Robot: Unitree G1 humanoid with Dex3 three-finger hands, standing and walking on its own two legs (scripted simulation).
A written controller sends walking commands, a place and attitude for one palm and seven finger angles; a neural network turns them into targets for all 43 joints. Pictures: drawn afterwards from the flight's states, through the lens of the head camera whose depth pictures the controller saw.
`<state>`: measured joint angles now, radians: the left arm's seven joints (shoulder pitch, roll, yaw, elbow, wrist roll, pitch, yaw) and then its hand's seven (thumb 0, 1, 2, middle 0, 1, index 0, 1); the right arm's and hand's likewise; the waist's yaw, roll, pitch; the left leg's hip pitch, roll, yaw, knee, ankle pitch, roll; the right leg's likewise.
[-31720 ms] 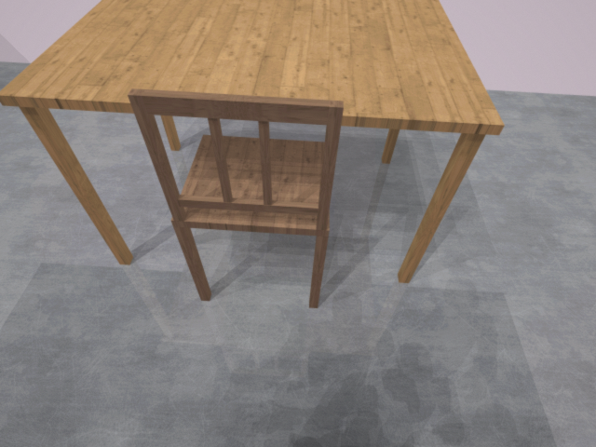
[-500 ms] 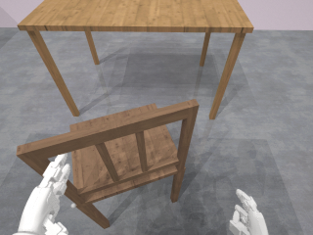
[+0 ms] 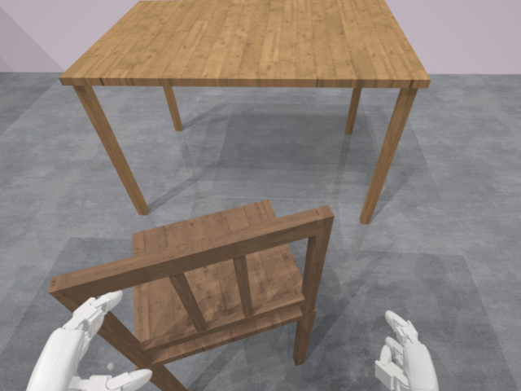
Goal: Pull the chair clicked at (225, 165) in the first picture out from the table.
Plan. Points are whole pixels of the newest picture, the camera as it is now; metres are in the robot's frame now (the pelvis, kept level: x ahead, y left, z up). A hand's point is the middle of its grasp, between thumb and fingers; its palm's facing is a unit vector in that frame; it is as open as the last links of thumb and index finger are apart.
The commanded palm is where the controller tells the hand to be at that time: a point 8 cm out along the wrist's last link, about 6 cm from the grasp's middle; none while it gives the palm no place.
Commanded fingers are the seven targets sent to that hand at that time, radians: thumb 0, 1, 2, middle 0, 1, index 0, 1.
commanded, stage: draw the hand back to the body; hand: left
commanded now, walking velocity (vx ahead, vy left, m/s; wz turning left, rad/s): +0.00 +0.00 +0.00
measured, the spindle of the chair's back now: (189, 302) +0.29 +0.17 -0.09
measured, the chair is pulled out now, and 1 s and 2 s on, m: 0.60 0.59 0.59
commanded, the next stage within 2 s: step back with the hand held close in 0.66 s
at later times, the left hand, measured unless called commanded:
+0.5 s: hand (4, 294) +0.17 +0.26 +0.19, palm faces +0.55 -0.68 -0.49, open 7.1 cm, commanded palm +0.12 +0.29 +0.18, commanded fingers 0.00 0.90 0.90 -0.20 -0.30 -0.20 -0.30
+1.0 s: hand (9, 319) +0.16 +0.28 +0.16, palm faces +0.40 -0.76 -0.51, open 7.4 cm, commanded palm +0.09 +0.31 +0.18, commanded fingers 0.00 0.90 0.90 -0.20 -0.30 -0.20 -0.30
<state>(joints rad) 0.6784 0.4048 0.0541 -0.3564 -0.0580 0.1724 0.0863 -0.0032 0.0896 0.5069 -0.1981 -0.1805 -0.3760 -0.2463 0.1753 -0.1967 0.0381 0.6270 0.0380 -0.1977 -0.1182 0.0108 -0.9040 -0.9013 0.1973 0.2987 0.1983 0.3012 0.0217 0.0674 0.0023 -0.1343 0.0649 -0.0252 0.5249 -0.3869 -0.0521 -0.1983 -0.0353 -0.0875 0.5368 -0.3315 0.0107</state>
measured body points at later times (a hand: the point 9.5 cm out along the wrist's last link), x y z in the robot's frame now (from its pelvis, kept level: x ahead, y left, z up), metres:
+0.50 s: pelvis -0.01 -0.01 +0.00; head -0.03 -0.06 +0.45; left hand +0.13 +0.30 +0.22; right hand +0.19 -0.22 -0.09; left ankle -0.07 +0.15 -0.73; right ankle -0.03 -0.12 -0.73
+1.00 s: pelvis -0.06 +0.01 +0.01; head -0.04 -0.02 +0.46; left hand +0.13 +0.31 +0.19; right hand +0.12 -0.23 -0.09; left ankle -0.07 +0.15 -0.73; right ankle -0.03 -0.12 -0.73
